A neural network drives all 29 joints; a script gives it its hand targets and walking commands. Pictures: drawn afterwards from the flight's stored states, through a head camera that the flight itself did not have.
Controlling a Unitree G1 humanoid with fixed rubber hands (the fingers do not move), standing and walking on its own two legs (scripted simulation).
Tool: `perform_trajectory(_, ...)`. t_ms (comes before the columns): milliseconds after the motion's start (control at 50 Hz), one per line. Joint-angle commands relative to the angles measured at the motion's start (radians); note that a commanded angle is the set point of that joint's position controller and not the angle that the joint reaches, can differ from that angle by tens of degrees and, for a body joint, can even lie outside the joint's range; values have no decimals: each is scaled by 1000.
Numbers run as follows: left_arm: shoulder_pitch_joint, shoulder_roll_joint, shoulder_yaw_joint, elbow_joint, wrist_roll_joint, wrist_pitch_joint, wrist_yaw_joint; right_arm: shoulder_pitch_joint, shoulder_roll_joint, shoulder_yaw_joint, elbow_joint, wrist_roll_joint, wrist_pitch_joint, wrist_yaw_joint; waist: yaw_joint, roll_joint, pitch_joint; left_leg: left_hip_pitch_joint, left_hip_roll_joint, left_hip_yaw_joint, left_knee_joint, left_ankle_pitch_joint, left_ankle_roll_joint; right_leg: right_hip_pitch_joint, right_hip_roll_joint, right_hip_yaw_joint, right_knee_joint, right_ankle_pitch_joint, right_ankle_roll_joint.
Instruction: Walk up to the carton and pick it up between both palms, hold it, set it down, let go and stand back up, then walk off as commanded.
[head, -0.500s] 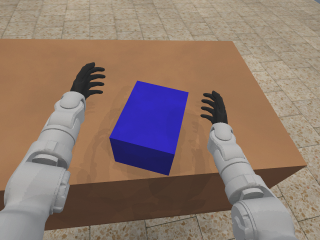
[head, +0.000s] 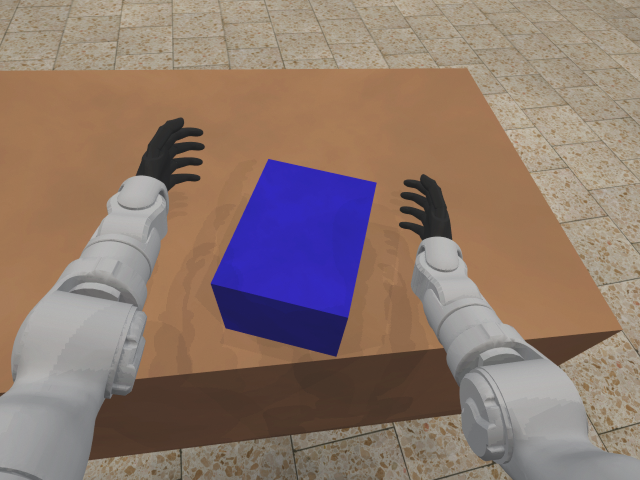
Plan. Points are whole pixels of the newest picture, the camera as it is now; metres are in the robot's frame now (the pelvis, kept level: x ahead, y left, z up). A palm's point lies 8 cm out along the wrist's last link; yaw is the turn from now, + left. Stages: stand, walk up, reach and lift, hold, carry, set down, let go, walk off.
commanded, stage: reach and lift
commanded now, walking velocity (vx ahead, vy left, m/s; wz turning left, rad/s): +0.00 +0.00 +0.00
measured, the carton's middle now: (301, 255) +0.45 +0.05 -0.05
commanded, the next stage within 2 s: none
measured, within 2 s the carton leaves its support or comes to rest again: neither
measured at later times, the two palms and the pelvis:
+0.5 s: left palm (197, 224) +0.47 +0.21 -0.02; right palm (419, 267) +0.43 -0.13 -0.04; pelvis +0.01 +0.00 -0.01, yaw -1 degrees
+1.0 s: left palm (227, 244) +0.45 +0.17 -0.04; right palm (403, 277) +0.42 -0.11 -0.05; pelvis +0.01 +0.01 -0.01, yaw -1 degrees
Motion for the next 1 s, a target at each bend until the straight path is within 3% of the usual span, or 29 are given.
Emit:
perform_trajectory(0, -500, -16, -52, 31, -106, -120, 0, -529, -209, -121, -136, 60, -96, 12, -168, 139, -772, 315, -17, -37, 81, 669, -107, -103, 2, -169, -15, 479, -31)
perform_trajectory(40, -488, -14, -37, 21, -95, -152, 0, -507, -203, -124, -100, 47, -130, 15, -164, 168, -801, 317, -14, -43, 102, 721, -121, -124, 1, -173, 2, 484, -33)
perform_trajectory(60, -499, -7, -23, 33, -93, -169, 1, -508, -199, -130, -98, 37, -153, 17, -153, 144, -828, 297, -12, -41, 112, 717, -117, -133, 3, -173, 14, 491, -29)
perform_trajectory(100, -468, -21, -24, 31, -83, -207, 4, -485, -187, -120, -96, 30, -193, 21, -148, 158, -900, 310, -14, -38, 129, 760, -119, -148, 6, -175, 21, 524, -30)
perform_trajectory(120, -459, -47, -26, 50, -75, -220, 1, -469, -179, -125, -56, 25, -212, 20, -161, 153, -901, 297, -15, -40, 138, 771, -124, -172, 6, -177, 28, 538, -28)
perform_trajectory(140, -426, -35, 4, 89, -53, -222, -3, -450, -175, -112, -28, 22, -221, 18, -130, 150, -880, 274, -14, -39, 136, 771, -123, -165, -2, -172, 37, 554, -22)
perform_trajectory(200, -423, -56, 11, 90, -17, -249, 1, -432, -180, -123, 30, 14, -277, 23, -133, 185, -917, 287, -14, -49, 159, 809, -139, -214, 12, -181, 43, 534, -28)
perform_trajectory(240, -419, -51, 37, 97, 4, -276, 4, -444, -184, -123, 22, 15, -313, 25, -104, 175, -955, 273, -11, -44, 180, 841, -142, -236, 12, -184, 58, 550, -28)
perform_trajectory(320, -388, -53, 79, 47, 40, -323, 7, -387, -169, -117, 7, 2, -383, 24, -90, 160, -1071, 245, -19, -34, 214, 903, -143, -184, 15, -174, 80, 671, -9)
perform_trajectory(340, -377, -43, 116, 33, 70, -330, 10, -384, -164, -117, 6, 0, -398, 25, -71, 167, -1096, 239, -25, -30, 217, 919, -145, -182, 14, -168, 90, 712, -3)
perform_trajectory(400, -343, -56, 169, -23, 124, -357, 17, -358, -135, -129, 6, -28, -443, 27, -61, 151, -1180, 206, -31, -24, 221, 983, -144, -123, 22, -154, 102, 832, 6)
perform_trajectory(420, -352, -59, 173, -43, 130, -369, 19, -358, -134, -111, 1, -16, -448, 30, -54, 158, -1186, 206, -30, -22, 223, 1002, -146, -132, 22, -153, 104, 847, 5)
perform_trajectory(460, -374, -83, 189, -80, 158, -376, 20, -364, -125, -145, 26, -40, -456, 31, -68, 193, -1186, 226, -33, -26, 223, 1011, -153, -180, 26, -157, 91, 808, 3)
perform_trajectory(480, -364, -83, 201, -71, 164, -379, 21, -361, -127, -148, 10, -56, -464, 33, -58, 165, -1190, 224, -34, -21, 224, 1029, -146, -179, 23, -155, 97, 839, 8)
perform_trajectory(520, -364, -102, 214, -84, 181, -389, 23, -348, -94, -142, -1, -82, -476, 32, -67, 161, -1196, 119, -54, 1, 203, 976, -136, -95, 2, -140, 123, 951, 17)
perform_trajectory(580, -349, -107, 251, -79, 200, -411, 18, -325, -30, -132, -69, -142, -489, 22, -75, 87, -1188, -206, -83, 21, 91, 787, -91, 226, -44, -95, 184, 1183, 45)
perform_trajectory(600, -355, -115, 258, -100, 218, -428, 20, -301, -1, -132, -78, -161, -493, 24, -85, 88, -1189, -323, -82, 17, 44, 737, -76, 327, -57, -79, 202, 1247, 52)
perform_trajectory(640, -343, -192, 280, -69, 263, -426, 12, -296, 69, -146, -60, -221, -489, 32, -84, 73, -1169, -348, -80, 17, 7, 695, -57, 355, -66, -80, 204, 1242, 63)
perform_trajectory(700, -370, -366, 298, -80, 368, -435, 0, -343, 176, -222, 44, -295, -489, 91, -74, 122, -1167, 155, -35, -16, 156, 959, -114, -58, 15, -160, 109, 827, 30)
perform_trajectory(720, -361, -407, 303, -83, 394, -436, -1, -339, 208, -237, 51, -319, -498, 99, -56, 148, -1145, 244, -27, -12, 178, 1017, -127, -147, 23, -171, 81, 767, 18)
perform_trajectory(740, -384, -456, 313, -45, 420, -432, -8, -360, 253, -272, 54, -371, -502, 112, -55, 145, -1116, 287, -24, -5, 179, 996, -125, -184, 29, -179, 53, 696, 3)
perform_trajectory(760, -371, -464, 321, -15, 442, -440, 1, -353, 266, -314, 55, -409, -513, 108, -63, 149, -1084, 272, -25, 8, 172, 966, -125, -169, 30, -177, 45, 691, -4)
perform_trajectory(800, -332, -417, 396, 23, 484, -447, 27, -366, 236, -360, 8, -469, -542, 97, -38, 125, -1099, 206, -36, 33, 165, 942, -118, -79, 23, -163, 74, 772, 12)
perform_trajectory(840, -351, -488, 396, 22, 524, -458, 27, -374, 297, -395, 27, -530, -546, 112, -41, 154, -1093, 202, -35, 35, 168, 956, -127, -74, 14, -165, 75, 782, 6)
perform_trajectory(900, -384, -677, 371, 82, 560, -470, -16, -387, 508, -388, 78, -617, -536, 160, -48, 125, -1030, 205, -34, 43, 166, 933, -116, -59, 7, -181, 81, 780, 1)
perform_trajectory(940, -379, -742, 348, 113, 586, -477, -26, -361, 590, -388, 129, -653, -533, 181, -49, 147, -990, 203, -31, 41, 158, 904, -113, -56, 2, -178, 75, 746, -5)
perform_trajectory(980, -369, -782, 351, 144, 596, -480, -38, -376, 642, -373, 123, -683, -529, 195, -46, 132, -956, 200, -33, 50, 154, 848, -104, -48, -3, -181, 75, 719, -11)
